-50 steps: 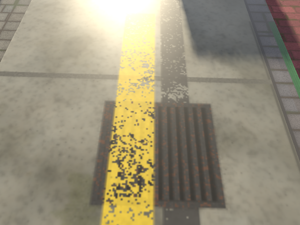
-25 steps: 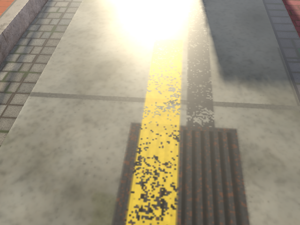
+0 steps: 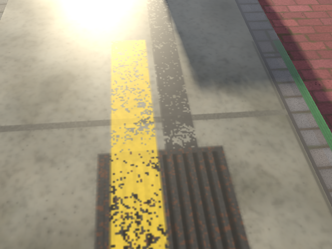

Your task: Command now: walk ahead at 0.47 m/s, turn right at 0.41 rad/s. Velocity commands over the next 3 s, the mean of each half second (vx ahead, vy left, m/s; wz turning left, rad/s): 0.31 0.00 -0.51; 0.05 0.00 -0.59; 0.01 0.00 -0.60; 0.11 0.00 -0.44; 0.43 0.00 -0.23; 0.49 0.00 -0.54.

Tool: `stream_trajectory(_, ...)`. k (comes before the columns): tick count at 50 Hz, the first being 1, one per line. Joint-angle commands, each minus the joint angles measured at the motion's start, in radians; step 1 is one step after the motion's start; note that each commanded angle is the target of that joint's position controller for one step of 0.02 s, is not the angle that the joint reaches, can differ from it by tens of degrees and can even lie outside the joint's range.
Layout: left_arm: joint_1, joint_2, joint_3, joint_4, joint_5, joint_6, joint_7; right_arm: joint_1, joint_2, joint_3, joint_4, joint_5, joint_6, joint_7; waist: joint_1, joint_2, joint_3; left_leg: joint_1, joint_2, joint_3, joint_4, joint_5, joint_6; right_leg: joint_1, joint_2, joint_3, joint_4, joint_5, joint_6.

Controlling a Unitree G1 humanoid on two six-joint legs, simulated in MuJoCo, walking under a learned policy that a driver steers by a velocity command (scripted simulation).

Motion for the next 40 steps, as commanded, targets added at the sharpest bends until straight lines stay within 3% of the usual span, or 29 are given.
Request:
stream_trajectory(1, -0.183, 0.027, -0.006, -0.137, -0.002, -0.021, -0.024, 0.014, -0.177, -0.041, -0.031, 0.009, -0.005, -0.010, -0.008, 0.092, 0.112, -0.079, 0.278, -0.025, -0.048, 0.520, 0.089, 0.021, 0.030, -0.050, -0.105, 0.030, -0.028)
stream_trajectory(4, -0.136, 0.077, 0.017, -0.153, 0.001, -0.016, -0.036, -0.004, -0.217, -0.053, -0.038, 0.009, 0.017, -0.024, 0.057, 0.146, 0.020, 0.042, 0.296, 0.021, 0.145, 1.045, 0.058, 0.121, 0.106, -0.115, -0.107, -0.107, -0.089)
stream_trajectory(5, -0.050, 0.108, 0.034, -0.138, 0.000, -0.009, -0.034, -0.008, -0.230, -0.057, -0.045, 0.005, 0.029, -0.032, 0.107, 0.169, -0.042, 0.060, 0.296, 0.030, 0.277, 1.188, 0.049, 0.216, 0.138, -0.130, -0.098, -0.156, -0.112)
stream_trajectory(6, 0.097, 0.154, 0.059, -0.106, -0.002, -0.004, -0.025, -0.026, -0.237, -0.058, -0.054, 0.004, 0.038, -0.037, 0.186, 0.162, -0.123, -0.010, 0.282, 0.044, 0.473, 1.211, 0.033, 0.423, 0.165, -0.125, -0.128, -0.141, -0.145)
stream_trajectory(7, 0.258, 0.206, 0.084, -0.074, 0.000, 0.008, -0.005, -0.039, -0.234, -0.053, -0.074, 0.001, 0.035, -0.043, 0.271, 0.105, -0.203, -0.238, 0.249, 0.040, 0.743, 0.992, 0.004, 0.731, 0.100, 0.007, -0.154, -0.140, -0.188)
stream_trajectory(8, 0.262, 0.305, 0.096, -0.084, 0.011, 0.006, 0.005, 0.086, -0.067, -0.003, -0.125, -0.031, 0.011, -0.019, 0.140, -0.188, -0.324, -0.717, 0.035, -0.013, 1.179, -0.099, -0.071, 1.138, -0.205, 0.559, -0.162, -0.161, -0.387)
stream_trajectory(9, 0.270, 0.235, 0.081, -0.105, 0.018, 0.004, 0.014, 0.016, -0.151, -0.011, -0.132, -0.003, -0.030, 0.000, 0.200, -0.100, -0.473, -0.808, -0.020, -0.240, 1.337, -0.270, -0.068, 1.171, -0.288, 0.840, -0.324, -0.177, -0.445)
stream_trajectory(10, 0.209, 0.204, 0.069, -0.110, 0.029, 0.001, 0.017, -0.101, -0.201, -0.028, -0.177, 0.035, -0.046, 0.007, 0.201, -0.045, -0.313, -0.860, 0.038, -0.264, 1.314, -0.187, -0.056, 1.041, -0.247, 0.658, -0.348, -0.034, -0.377)
stream_trajectory(11, 0.143, 0.179, 0.062, -0.116, 0.021, -0.003, 0.018, -0.137, -0.191, -0.021, -0.196, 0.030, -0.053, 0.001, 0.153, 0.046, -0.196, -0.837, 0.079, -0.246, 1.232, -0.121, -0.054, 0.866, -0.199, 0.513, -0.348, 0.133, -0.341)
stream_trajectory(12, 0.087, 0.160, 0.057, -0.127, 0.016, -0.003, 0.018, -0.145, -0.190, -0.027, -0.190, 0.010, -0.047, -0.009, 0.108, 0.099, -0.119, -0.797, 0.105, -0.225, 1.165, -0.104, -0.068, 0.712, -0.155, 0.412, -0.355, 0.261, -0.316)
stream_trajectory(14, 0.042, 0.146, 0.051, -0.139, 0.030, -0.003, 0.022, -0.110, -0.195, -0.034, -0.190, -0.008, -0.014, -0.015, 0.051, 0.065, -0.080, -0.685, 0.129, -0.220, 1.081, -0.072, -0.091, 0.517, -0.107, 0.326, -0.396, 0.349, -0.304)
stream_trajectory(17, 0.044, 0.179, 0.061, -0.113, 0.028, 0.001, 0.033, -0.100, -0.143, -0.021, -0.196, -0.020, 0.018, -0.030, 0.032, 0.027, -0.090, -0.633, 0.108, -0.184, 0.914, -0.012, -0.138, 0.390, -0.060, 0.238, -0.387, 0.488, -0.293)
stream_trajectory(20, 0.057, 0.192, 0.065, -0.096, 0.013, 0.032, 0.055, -0.177, -0.122, -0.012, -0.217, -0.022, 0.031, -0.034, 0.056, -0.008, -0.134, -0.600, 0.070, -0.178, 0.742, 0.136, -0.155, 0.373, -0.003, 0.205, -0.338, 0.419, -0.234)
stream_trajectory(23, 0.082, 0.193, 0.066, -0.087, 0.005, 0.063, 0.072, -0.277, -0.125, -0.011, -0.243, -0.006, 0.035, -0.025, 0.094, -0.038, -0.149, -0.583, 0.039, -0.198, 0.591, 0.229, -0.156, 0.407, 0.004, 0.263, -0.305, 0.238, -0.190)
stream_trajectory(26, 0.091, 0.192, 0.066, -0.090, 0.008, 0.079, 0.078, -0.330, -0.147, -0.019, -0.263, 0.002, 0.031, -0.015, 0.110, -0.069, -0.142, -0.579, 0.014, -0.231, 0.472, 0.166, -0.142, 0.477, -0.017, 0.371, -0.252, 0.104, -0.181)
stream_trajectory(28, 0.072, 0.179, 0.061, -0.101, 0.006, 0.083, 0.079, -0.304, -0.167, -0.033, -0.259, 0.001, 0.019, -0.011, 0.088, -0.101, -0.135, -0.523, 0.009, -0.241, 0.354, 0.157, -0.114, 0.517, -0.016, 0.438, -0.199, 0.056, -0.158)
stream_trajectory(29, 0.047, 0.165, 0.056, -0.110, 0.002, 0.085, 0.081, -0.270, -0.170, -0.039, -0.252, 0.000, 0.010, -0.011, 0.057, -0.108, -0.128, -0.440, 0.027, -0.233, 0.233, 0.267, -0.088, 0.502, 0.014, 0.440, -0.152, 0.012, -0.128)
stream_trajectory(30, 0.071, 0.118, 0.041, -0.122, 0.013, 0.082, 0.079, -0.239, -0.213, -0.049, -0.253, -0.013, 0.006, -0.018, 0.064, -0.041, -0.172, -0.284, 0.166, -0.317, 0.206, 0.433, -0.032, 0.430, 0.063, 0.395, -0.036, -0.158, -0.082)
stream_trajectory(31, 0.203, 0.069, 0.028, -0.117, 0.022, 0.077, 0.077, -0.275, -0.278, -0.060, -0.271, -0.038, 0.020, -0.028, 0.151, 0.222, -0.207, -0.090, 0.397, -0.555, 0.240, 0.775, 0.124, 0.223, 0.201, 0.238, 0.156, -0.637, -0.012)
stream_trajectory(32, 0.214, 0.148, 0.042, -0.116, 0.018, 0.074, 0.075, -0.194, -0.232, -0.061, -0.244, -0.038, 0.035, -0.025, 0.110, 0.327, -0.251, -0.062, 0.502, -0.741, 0.210, 0.757, 0.251, 0.114, 0.196, 0.154, 0.362, -0.790, 0.039)
stream_trajectory(33, 0.202, 0.216, 0.065, -0.099, 0.013, 0.079, 0.075, -0.208, -0.185, -0.047, -0.258, -0.024, 0.040, -0.024, 0.097, 0.227, -0.211, -0.097, 0.462, -0.662, 0.217, 0.668, 0.241, 0.087, 0.150, 0.158, 0.493, -0.718, 0.070)
stream_trajectory(34, 0.170, 0.223, 0.074, -0.088, 0.006, 0.094, 0.079, -0.237, -0.152, -0.040, -0.262, -0.019, 0.048, -0.025, 0.094, 0.162, -0.167, -0.145, 0.393, -0.537, 0.224, 0.588, 0.194, 0.071, 0.128, 0.136, 0.549, -0.645, 0.092)
stream_trajectory(35, 0.157, 0.209, 0.074, -0.086, 0.003, 0.110, 0.084, -0.272, -0.140, -0.035, -0.269, -0.012, 0.056, -0.028, 0.098, 0.143, -0.132, -0.198, 0.344, -0.455, 0.211, 0.511, 0.164, 0.070, 0.111, 0.124, 0.565, -0.596, 0.107)
stream_trajectory(38, 0.134, 0.130, 0.054, -0.109, 0.000, 0.126, 0.080, -0.306, -0.153, -0.040, -0.262, -0.021, 0.074, -0.036, 0.101, 0.195, -0.083, -0.300, 0.265, -0.294, 0.155, 0.443, 0.151, 0.132, 0.093, 0.041, 0.474, -0.499, 0.123)
stream_trajectory(40, 0.102, 0.112, 0.048, -0.130, 0.003, 0.123, 0.077, -0.293, -0.161, -0.048, -0.253, -0.020, 0.081, -0.041, 0.081, 0.221, -0.106, -0.265, 0.286, -0.263, 0.151, 0.465, 0.174, 0.151, 0.073, 0.020, 0.383, -0.493, 0.125)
